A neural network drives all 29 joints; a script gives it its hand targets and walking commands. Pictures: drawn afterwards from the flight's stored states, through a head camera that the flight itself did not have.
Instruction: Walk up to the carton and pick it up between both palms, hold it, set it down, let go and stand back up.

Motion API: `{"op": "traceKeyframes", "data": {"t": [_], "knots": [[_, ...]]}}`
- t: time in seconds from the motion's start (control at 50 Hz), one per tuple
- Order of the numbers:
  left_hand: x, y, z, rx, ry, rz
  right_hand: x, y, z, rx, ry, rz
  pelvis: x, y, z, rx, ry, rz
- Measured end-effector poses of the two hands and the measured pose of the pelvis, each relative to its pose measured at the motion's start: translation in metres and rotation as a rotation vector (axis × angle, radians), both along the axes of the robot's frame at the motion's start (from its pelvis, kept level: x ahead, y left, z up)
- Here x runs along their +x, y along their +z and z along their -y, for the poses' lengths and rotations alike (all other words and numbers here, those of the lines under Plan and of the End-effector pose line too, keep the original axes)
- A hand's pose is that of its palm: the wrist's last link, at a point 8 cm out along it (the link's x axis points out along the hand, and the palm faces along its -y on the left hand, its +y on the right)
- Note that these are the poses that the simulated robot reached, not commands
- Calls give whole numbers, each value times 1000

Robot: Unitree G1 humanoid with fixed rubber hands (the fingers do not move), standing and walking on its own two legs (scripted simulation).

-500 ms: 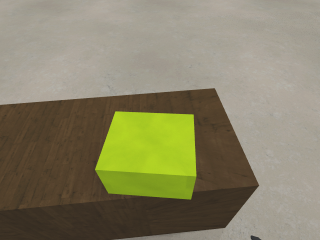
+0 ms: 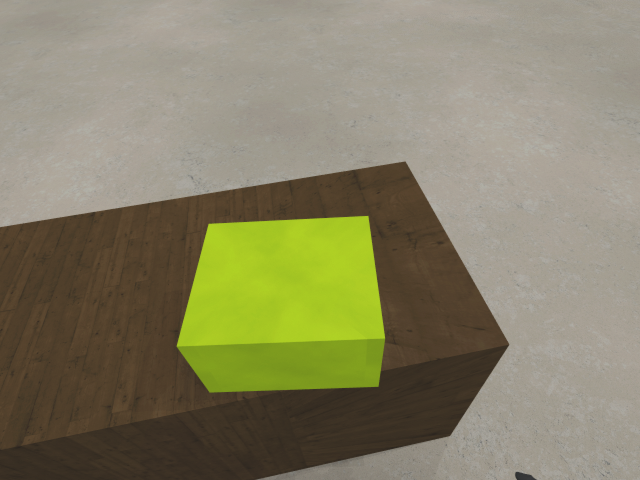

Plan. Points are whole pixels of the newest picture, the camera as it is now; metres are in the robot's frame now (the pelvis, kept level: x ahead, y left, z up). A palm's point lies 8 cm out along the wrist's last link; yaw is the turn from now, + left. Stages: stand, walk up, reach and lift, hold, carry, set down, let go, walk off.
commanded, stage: walk up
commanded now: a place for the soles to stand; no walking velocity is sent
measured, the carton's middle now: (290, 302) +0.44 +0.06 -0.10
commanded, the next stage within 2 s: none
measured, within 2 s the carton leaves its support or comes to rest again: neither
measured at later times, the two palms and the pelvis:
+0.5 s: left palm out of the picture +0.13 +0.31 -0.09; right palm out of the picture +0.06 -0.19 -0.09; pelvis -0.01 +0.07 +0.01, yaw -3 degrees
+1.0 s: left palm out of the picture +0.07 +0.31 -0.09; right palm out of the picture +0.10 -0.21 -0.08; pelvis -0.01 +0.04 +0.01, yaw +5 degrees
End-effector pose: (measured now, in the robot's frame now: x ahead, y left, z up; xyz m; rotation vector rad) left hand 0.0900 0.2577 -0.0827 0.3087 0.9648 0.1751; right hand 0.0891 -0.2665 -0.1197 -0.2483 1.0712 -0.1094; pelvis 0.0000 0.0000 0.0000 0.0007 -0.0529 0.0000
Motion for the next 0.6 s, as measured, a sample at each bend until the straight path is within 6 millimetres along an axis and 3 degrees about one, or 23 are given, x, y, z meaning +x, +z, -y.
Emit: {"op": "traceKeyframes", "data": {"t": [0.08,0.16,0.28,0.36,0.48,0.6], "knots": [[-13,0,-20,48,23,-28,4,1,-4,-27,15,-11,-2,-1,-13,-11,-32,-9],[-25,-2,-48,69,27,-79,13,6,-22,-30,-6,41,-3,-2,-33,-17,-46,-12],[-9,-15,-75,27,2,-90,8,11,-62,-7,-37,95,-4,-5,-58,10,-74,6],[12,-18,-74,3,-55,-68,-4,17,-76,-1,-65,102,-6,-2,-63,8,-89,10],[39,-9,-56,-70,-88,19,-25,24,-81,8,-85,59,-9,7,-67,-18,-60,11],[43,0,-48,-93,-83,59,-28,34,-73,-12,-71,65,-10,13,-65,-15,-29,0]]}}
